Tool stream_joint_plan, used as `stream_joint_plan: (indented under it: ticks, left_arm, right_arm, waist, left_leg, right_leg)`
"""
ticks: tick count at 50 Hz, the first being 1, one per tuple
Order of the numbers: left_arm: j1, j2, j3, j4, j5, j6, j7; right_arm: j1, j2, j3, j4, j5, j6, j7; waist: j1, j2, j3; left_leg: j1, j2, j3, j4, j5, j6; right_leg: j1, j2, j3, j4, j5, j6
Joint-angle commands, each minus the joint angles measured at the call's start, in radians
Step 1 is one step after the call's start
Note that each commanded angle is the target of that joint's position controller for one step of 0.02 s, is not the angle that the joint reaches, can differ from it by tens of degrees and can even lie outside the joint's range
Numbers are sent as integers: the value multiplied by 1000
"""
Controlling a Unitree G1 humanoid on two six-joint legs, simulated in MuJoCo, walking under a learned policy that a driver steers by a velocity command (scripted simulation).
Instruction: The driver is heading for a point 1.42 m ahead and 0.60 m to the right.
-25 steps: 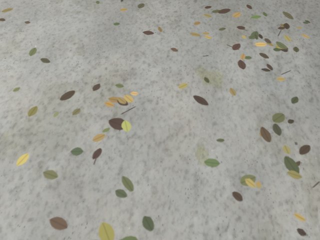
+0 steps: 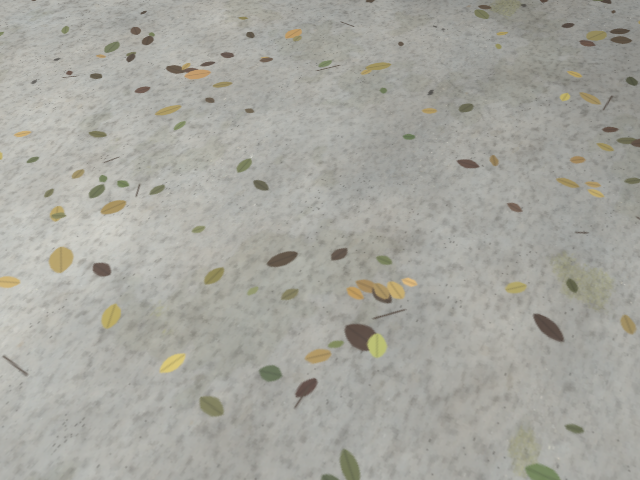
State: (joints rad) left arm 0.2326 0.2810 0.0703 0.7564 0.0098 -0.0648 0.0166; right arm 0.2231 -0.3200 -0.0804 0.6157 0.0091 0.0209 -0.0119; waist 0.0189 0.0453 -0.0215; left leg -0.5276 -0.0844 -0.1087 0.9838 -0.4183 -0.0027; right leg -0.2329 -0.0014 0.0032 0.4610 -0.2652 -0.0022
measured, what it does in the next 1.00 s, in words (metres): walks ahead, turning right: left foot, then right foot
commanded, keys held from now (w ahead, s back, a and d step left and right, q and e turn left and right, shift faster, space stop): e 0.88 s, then w+e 0.12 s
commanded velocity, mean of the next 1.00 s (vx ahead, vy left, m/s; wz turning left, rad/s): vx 0.06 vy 0.00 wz -0.34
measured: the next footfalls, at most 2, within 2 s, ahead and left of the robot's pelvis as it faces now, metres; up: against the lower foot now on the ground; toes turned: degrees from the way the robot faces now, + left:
left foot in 0.22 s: +0.16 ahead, +0.14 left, +0.00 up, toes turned -3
right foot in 0.58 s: +0.12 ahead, -0.12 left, +0.00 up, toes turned -15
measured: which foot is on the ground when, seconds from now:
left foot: up 0.00-0.20, down 0.22-0.58, up 0.60-1.00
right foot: down 0.00-0.24, up 0.26-0.56, down 0.58-1.00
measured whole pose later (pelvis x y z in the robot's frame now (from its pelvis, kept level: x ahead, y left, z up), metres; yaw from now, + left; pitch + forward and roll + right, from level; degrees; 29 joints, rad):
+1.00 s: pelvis +0.10 -0.02 +0.00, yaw -26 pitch +2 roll +2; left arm 0.20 0.31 0.06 0.61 -0.01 0.03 0.03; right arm 0.11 -0.30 -0.08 0.75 0.02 -0.01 -0.01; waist 0.02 0.00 0.02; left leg -0.37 -0.03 -0.09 0.68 -0.37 -0.06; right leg -0.31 0.09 0.17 0.51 -0.23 -0.06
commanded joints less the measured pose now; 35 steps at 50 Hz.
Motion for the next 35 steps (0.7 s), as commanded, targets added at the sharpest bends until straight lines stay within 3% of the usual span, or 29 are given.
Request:
stream_joint_plan:
  ticks: [1,3,5,8,10,11,12,13,14,15,17,20,22,25,27,28,29,30,31,32,33,34,35]
  left_arm:
    - [-24,132,23,-61,0,2,11]
    - [-14,129,20,-39,3,9,8]
    - [-29,128,15,-25,-13,17,-2]
    - [23,187,30,-2,-34,27,-13]
    - [11,183,27,1,-48,29,-14]
    - [28,164,22,5,-44,22,-15]
    - [10,119,6,-26,-14,8,-17]
    - [105,54,-19,-20,-10,4,-17]
    - [58,87,-12,-25,-27,16,-14]
    - [33,155,13,-30,-42,32,-11]
    - [58,143,25,-13,-36,71,6]
    - [72,89,18,-24,-25,109,19]
    - [42,75,12,-55,-22,113,10]
    - [9,100,16,-97,-22,112,-16]
    - [46,109,25,-97,-21,112,-30]
    - [73,118,33,-88,-17,111,-32]
    - [85,154,46,-90,-8,108,-26]
    - [76,287,74,-130,-8,102,-3]
    - [86,295,65,-158,30,83,-16]
    - [65,269,58,-158,37,63,-23]
    - [19,243,53,-159,16,53,-19]
    - [-26,207,43,-166,-6,55,-12]
    - [-55,192,35,-174,-15,60,-3]
  right_arm:
    - [-47,-63,-23,-85,-3,-11,5]
    - [-64,-1,0,-86,-7,-19,8]
    - [-99,36,17,-80,-18,-26,16]
    - [-145,-15,0,-83,-9,-34,20]
    - [-102,-37,-12,-67,-7,-41,14]
    - [-87,-78,-23,-71,-16,-44,2]
    - [-17,-148,-39,-79,-38,-41,-17]
    - [16,-178,-47,-59,-47,-20,-28]
    - [45,-95,-29,-44,-40,-11,-24]
    - [36,-93,-26,-39,-35,-10,-20]
    - [-65,-87,-23,-41,-15,-16,-20]
    - [-160,-75,-24,-24,-25,-23,-20]
    - [-186,-74,-27,-15,-23,-24,-22]
    - [-173,-104,-36,6,-11,-21,-26]
    - [-186,-117,-38,18,7,-15,-26]
    - [-173,-102,-35,30,14,-13,-26]
    - [-118,-67,-28,57,6,-9,-23]
    - [-101,-10,-8,28,-41,-5,-18]
    - [-209,-51,-18,-7,-29,-8,-27]
    - [-221,-82,-28,-3,-8,-6,-32]
    - [-199,-92,-35,11,-5,-5,-37]
    - [-179,-96,-40,34,-11,-2,-44]
    - [-164,-98,-43,42,-18,-1,-46]
  waist:
    - [3,-179,46]
    - [0,-174,6]
    - [5,-198,-19]
    - [26,-214,-17]
    - [-15,-195,-16]
    - [-21,-171,-40]
    - [-45,-82,-150]
    - [-22,133,-264]
    - [-69,191,-270]
    - [-79,155,-194]
    - [-29,101,-102]
    - [17,119,-47]
    - [14,133,-52]
    - [-1,129,-75]
    - [27,104,-75]
    - [36,73,-69]
    - [25,-44,-33]
    - [-13,-394,-5]
    - [56,-351,-41]
    - [50,-250,-36]
    - [20,-198,-22]
    - [0,-161,-21]
    - [-14,-173,-27]
  left_leg:
    - [-216,65,1,102,66,-52]
    - [-108,67,40,-32,106,-64]
    - [59,78,95,-223,169,-61]
    - [150,41,116,-392,230,-47]
    - [284,37,110,-606,386,-6]
    - [408,94,54,-642,526,24]
    - [610,249,-59,-543,891,77]
    - [788,432,-192,-466,1078,234]
    - [719,481,-264,-524,1021,308]
    - [661,465,-232,-560,931,310]
    - [510,406,-115,-612,743,256]
    - [318,352,15,-669,617,229]
    - [292,347,67,-666,577,223]
    - [326,391,61,-641,545,217]
    - [306,391,84,-581,460,175]
    - [271,361,114,-521,350,130]
    - [190,301,184,-382,186,54]
    - [-56,147,279,-45,-184,-68]
    - [-139,64,103,151,-297,-67]
    - [-159,85,50,225,-231,-49]
    - [-167,105,34,219,-137,-35]
    - [-166,120,27,195,-65,-37]
    - [-131,117,29,186,-13,-46]
  right_leg:
    - [144,-253,215,-179,428,-172]
    - [123,-213,128,-160,587,-179]
    - [72,-167,71,-146,613,-161]
    - [108,-188,131,-112,595,-167]
    - [97,-183,168,-62,531,-138]
    - [50,-155,164,-21,487,-91]
    - [-53,-102,131,101,309,-37]
    - [-227,-33,52,266,-90,26]
    - [-278,-21,51,418,-423,63]
    - [-348,-20,49,599,-471,77]
    - [-369,-47,53,681,-366,92]
    - [-246,-50,4,597,-225,108]
    - [-185,-63,-9,477,-154,92]
    - [-131,-66,-26,340,-83,54]
    - [-46,-40,-67,205,7,15]
    - [17,-11,-77,128,63,-13]
    - [74,-31,2,21,190,-52]
    - [163,-299,393,-89,494,-183]
    - [105,-391,559,-148,495,-347]
    - [92,-354,498,-159,394,-333]
    - [93,-300,432,-147,310,-278]
    - [95,-262,383,-135,267,-231]
    - [70,-236,348,-130,296,-213]
Velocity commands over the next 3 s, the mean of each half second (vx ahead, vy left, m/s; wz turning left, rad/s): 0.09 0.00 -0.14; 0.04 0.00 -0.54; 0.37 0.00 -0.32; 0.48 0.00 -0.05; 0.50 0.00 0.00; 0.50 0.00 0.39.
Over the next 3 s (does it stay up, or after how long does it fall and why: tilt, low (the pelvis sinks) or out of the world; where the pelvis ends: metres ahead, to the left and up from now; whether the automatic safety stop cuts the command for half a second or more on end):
stays up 0.94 -0.61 -0.01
